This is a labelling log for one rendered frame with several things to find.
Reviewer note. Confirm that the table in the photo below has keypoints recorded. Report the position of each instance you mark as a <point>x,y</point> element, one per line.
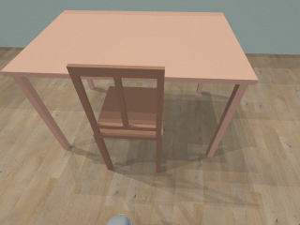
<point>194,47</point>

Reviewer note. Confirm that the left robot thigh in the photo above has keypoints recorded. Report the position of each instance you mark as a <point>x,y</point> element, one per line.
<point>120,220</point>

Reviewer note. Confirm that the chair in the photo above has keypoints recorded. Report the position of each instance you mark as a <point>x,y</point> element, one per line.
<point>130,113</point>

